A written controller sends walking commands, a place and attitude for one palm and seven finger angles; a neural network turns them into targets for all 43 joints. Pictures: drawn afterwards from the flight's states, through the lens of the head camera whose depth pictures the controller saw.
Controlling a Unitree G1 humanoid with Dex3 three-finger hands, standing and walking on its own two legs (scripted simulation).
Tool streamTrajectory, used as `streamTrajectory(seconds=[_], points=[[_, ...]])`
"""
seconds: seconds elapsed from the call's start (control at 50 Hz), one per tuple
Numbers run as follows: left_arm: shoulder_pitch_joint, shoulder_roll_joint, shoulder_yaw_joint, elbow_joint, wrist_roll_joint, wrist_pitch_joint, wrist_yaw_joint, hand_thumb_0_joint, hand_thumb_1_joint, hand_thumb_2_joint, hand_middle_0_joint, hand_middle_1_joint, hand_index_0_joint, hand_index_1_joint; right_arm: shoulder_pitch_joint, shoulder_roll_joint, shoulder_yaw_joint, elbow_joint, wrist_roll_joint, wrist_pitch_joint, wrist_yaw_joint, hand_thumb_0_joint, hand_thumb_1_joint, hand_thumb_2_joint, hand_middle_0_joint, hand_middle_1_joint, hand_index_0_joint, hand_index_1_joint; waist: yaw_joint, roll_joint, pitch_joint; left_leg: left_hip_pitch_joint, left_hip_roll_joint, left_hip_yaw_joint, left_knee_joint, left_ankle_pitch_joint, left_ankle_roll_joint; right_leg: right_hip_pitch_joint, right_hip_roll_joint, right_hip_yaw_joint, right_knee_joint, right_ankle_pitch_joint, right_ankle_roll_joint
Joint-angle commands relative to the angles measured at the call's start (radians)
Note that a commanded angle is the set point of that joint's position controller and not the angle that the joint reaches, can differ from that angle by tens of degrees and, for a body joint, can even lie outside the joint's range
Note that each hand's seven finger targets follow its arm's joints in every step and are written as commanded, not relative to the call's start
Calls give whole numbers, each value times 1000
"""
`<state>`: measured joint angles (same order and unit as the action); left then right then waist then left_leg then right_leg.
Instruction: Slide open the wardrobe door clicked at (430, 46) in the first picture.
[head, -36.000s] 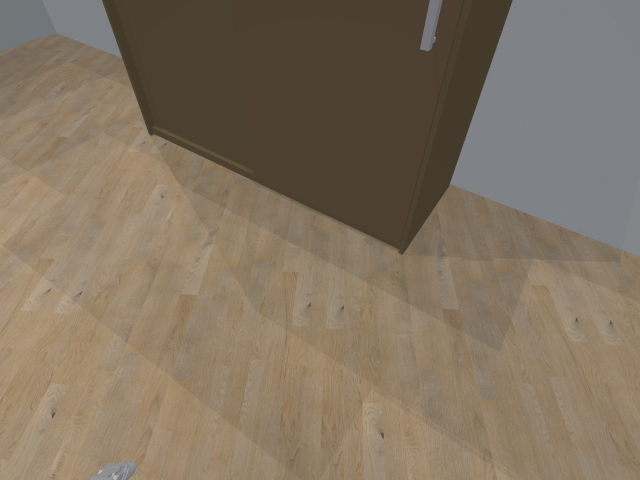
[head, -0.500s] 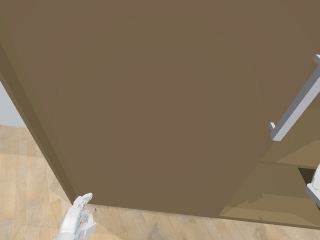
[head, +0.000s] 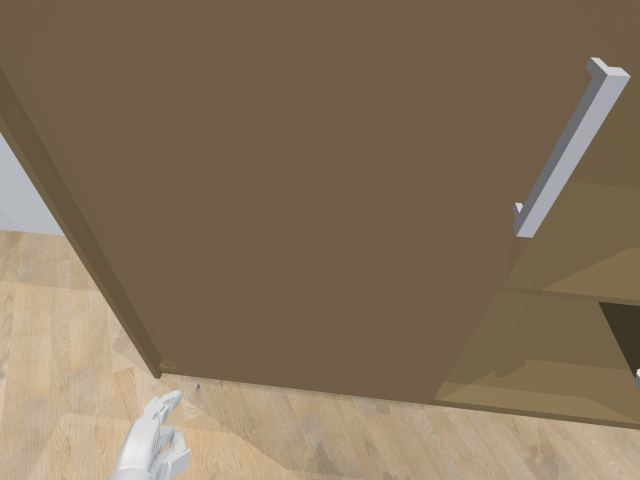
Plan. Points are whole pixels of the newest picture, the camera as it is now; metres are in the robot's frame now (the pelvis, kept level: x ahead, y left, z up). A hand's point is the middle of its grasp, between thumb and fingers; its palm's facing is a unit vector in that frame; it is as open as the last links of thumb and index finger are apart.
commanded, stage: step back with the hand held close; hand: right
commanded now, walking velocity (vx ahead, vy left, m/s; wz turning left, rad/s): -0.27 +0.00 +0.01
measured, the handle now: (555, 156) +0.48 -0.29 +0.20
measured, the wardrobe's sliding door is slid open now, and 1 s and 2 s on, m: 0.69 0.69 0.69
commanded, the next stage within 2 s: stop stepping back and stand still in 0.46 s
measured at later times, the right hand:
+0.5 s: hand out of the picture +0.08 -0.36 +0.18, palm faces +0.52 +0.81 -0.27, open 7.4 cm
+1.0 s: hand out of the picture -0.12 -0.45 +0.21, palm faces +0.31 +0.90 -0.31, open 7.4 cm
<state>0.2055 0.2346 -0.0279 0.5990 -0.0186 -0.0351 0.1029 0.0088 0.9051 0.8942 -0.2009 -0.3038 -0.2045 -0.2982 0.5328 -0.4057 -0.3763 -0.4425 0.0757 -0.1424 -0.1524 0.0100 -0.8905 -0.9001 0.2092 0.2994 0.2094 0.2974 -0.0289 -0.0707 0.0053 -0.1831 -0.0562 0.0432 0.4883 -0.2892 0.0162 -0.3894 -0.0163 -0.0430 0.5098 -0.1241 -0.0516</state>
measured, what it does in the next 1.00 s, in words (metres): walks backwards: left foot, then right foot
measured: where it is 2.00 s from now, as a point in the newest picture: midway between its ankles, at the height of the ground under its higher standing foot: outside the picture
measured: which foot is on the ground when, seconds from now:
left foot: down 0.00-0.38, up 0.40-0.56, down 0.58-0.70, up 0.72-1.00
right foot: down 0.00-0.54, up 0.56-0.68, down 0.70-1.00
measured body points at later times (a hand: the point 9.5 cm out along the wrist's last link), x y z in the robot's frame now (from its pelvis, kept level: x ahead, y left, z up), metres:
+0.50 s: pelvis -0.12 -0.07 -0.02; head -0.13 -0.12 +0.43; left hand +0.08 +0.15 -0.07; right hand +0.04 -0.40 +0.19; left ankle -0.12 +0.09 -0.66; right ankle +0.11 -0.09 -0.72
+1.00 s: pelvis -0.30 -0.21 +0.04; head -0.30 -0.29 +0.48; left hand -0.14 -0.02 -0.03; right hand -0.14 -0.50 +0.22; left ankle -0.28 -0.08 -0.65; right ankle -0.19 -0.25 -0.72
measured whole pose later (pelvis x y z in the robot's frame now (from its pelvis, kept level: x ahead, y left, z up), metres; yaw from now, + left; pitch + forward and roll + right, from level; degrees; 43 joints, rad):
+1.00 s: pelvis -0.30 -0.21 +0.04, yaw -2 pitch -3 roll +9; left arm 0.23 0.09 -0.02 0.61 0.03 -0.10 0.00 0.01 0.90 0.89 -0.21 -0.31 -0.21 -0.30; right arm 0.57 -0.45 -0.35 -0.76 0.08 -0.13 -0.10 0.01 -0.89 -0.90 0.20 0.30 0.20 0.30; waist -0.01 0.02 0.07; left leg -0.37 -0.11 0.12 0.84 -0.41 0.01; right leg -0.23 -0.07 -0.02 0.26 -0.19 0.20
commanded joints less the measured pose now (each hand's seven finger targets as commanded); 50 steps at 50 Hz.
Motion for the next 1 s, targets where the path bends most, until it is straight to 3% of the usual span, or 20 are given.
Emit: streamTrajectory(seconds=[0.0,0.16,0.28,0.32,0.38,0.46,0.5,0.52,0.54,0.58,0.6,0.62,0.66,0.7,0.72,0.78,0.86,0.94,0.96,0.98], points=[[-147,125,43,-174,15,-88,17,0,900,900,-200,-300,-200,-300,-121,-199,-126,-240,-23,-90,-29,0,-900,-900,200,300,200,300,-1,-71,-11,-94,34,-67,-86,-213,12,13,-115,219,-281,-448,8],[-134,113,63,-186,25,-102,-5,0,900,900,-200,-300,-200,-300,41,-225,-200,-290,-8,-99,-21,0,-900,-900,200,300,200,300,-9,-71,-158,42,6,-40,-29,-144,31,-3,-94,166,-286,-445,38],[-91,97,64,-109,37,-100,-4,0,900,900,-200,-300,-200,-300,-61,-243,-186,-316,-9,-111,-49,0,-900,-900,200,300,200,300,33,213,-105,-478,309,-301,-245,-134,148,337,4,94,280,-208,78],[-91,104,54,-107,33,-95,2,0,900,900,-200,-300,-200,-300,-147,-209,-141,-291,-17,-94,-49,0,-900,-900,200,300,200,300,43,182,-28,-530,246,-208,-150,-251,73,277,-57,191,147,-303,51],[-179,139,49,-140,42,-103,20,0,900,900,-200,-300,-200,-300,-291,-207,-129,-282,-44,-66,-31,0,-900,-900,200,300,200,300,-1,-327,-3,24,-115,-24,652,-258,-23,-385,-283,527,-576,-836,-3],[-174,101,107,-135,29,-135,-43,0,900,900,-200,-300,-200,-300,-239,-251,-156,-403,-7,-95,3,0,-900,-900,200,300,200,300,-51,-195,-204,69,-149,92,661,-292,16,-82,-83,70,-459,-399,268],[-162,52,84,-149,-8,-142,-65,0,900,900,-200,-300,-200,-300,-21,-253,-186,-405,8,-104,-9,0,-900,-900,200,300,200,300,-73,-114,-231,-27,-45,85,322,-346,95,88,6,-84,-123,-269,251],[-176,36,73,-145,-25,-149,-74,0,900,900,-200,-300,-200,-300,33,-270,-198,-437,17,-130,-12,0,-900,-900,200,300,200,300,-91,106,-182,-252,122,-36,-48,-348,176,212,83,-112,395,-254,255],[-198,64,81,-118,-35,-149,-75,0,900,900,-200,-300,-200,-300,43,-303,-224,-447,14,-152,-16,0,-900,-900,200,300,200,300,-70,474,-12,-601,457,-483,-274,-228,304,178,67,160,1072,-408,233],[-98,53,79,-83,13,-140,-107,0,900,900,-200,-300,-200,-300,-188,-297,-267,-551,18,-144,-1,0,-900,-900,200,300,200,300,26,203,57,-594,561,-545,-237,-22,340,-192,8,360,1339,-528,129],[-87,8,26,-88,68,-128,-114,0,900,900,-200,-300,-200,-300,-367,-325,-259,-517,16,-138,-2,0,-900,-900,200,300,200,300,102,126,61,-501,473,-410,-206,-23,45,-100,-157,283,906,-373,96],[-128,36,38,-94,30,-107,-78,0,900,900,-200,-300,-200,-300,-380,-234,-188,-401,1,-123,21,0,-900,-900,200,300,200,300,19,129,43,-278,277,-246,-81,81,108,-61,-62,151,546,-387,92],[-105,104,72,-41,-4,-145,-34,0,900,900,-200,-300,-200,-300,-441,-248,-187,-323,-6,-96,19,0,-900,-900,200,300,200,300,65,-62,38,-296,189,-207,241,211,52,198,-46,165,2,-233,70],[-83,124,76,-83,30,-162,-29,0,900,900,-200,-300,-200,-300,-463,-222,-154,-325,-35,-106,12,0,-900,-900,200,300,200,300,36,-520,29,-451,16,-86,650,-399,-37,174,-330,475,-177,198,-3],[-73,104,78,-74,38,-176,-36,0,900,900,-200,-300,-200,-300,-504,-256,-173,-335,-35,-133,8,0,-900,-900,200,300,200,300,50,-385,26,-440,13,-125,703,-321,-39,125,-340,519,-216,67,-30],[-99,111,101,-89,39,-182,-87,0,900,900,-200,-300,-200,-300,-360,-182,-113,-450,-5,-113,47,0,-900,-900,200,300,200,300,51,-68,-106,-430,-5,-157,782,-169,-48,253,-283,514,-264,-95,162],[-163,85,92,-141,24,-144,-115,0,900,900,-200,-300,-200,-300,-80,-147,-84,-553,-3,-64,35,0,-900,-900,200,300,200,300,0,-187,-83,-337,-43,-2,648,-27,-43,184,-163,244,-429,-555,262],[-172,22,91,-154,47,-101,-65,0,900,900,-200,-300,-200,-300,52,-225,-166,-501,10,-40,4,0,-900,-900,200,300,200,300,-45,-320,-73,52,-137,221,215,-156,0,29,-57,6,-500,-346,411],[-143,12,97,-140,42,-99,-52,0,900,900,-200,-300,-200,-300,85,-227,-171,-457,5,-34,-8,0,-900,-900,200,300,200,300,-58,-265,-79,199,-157,259,85,-235,45,-52,-9,-68,-340,-297,423],[-95,6,92,-114,22,-92,-43,0,900,900,-200,-300,-200,-300,103,-260,-184,-408,-10,-31,-19,0,-900,-900,200,300,200,300,-68,-40,-104,178,-58,192,-59,-243,136,-58,65,-162,81,-389,298]])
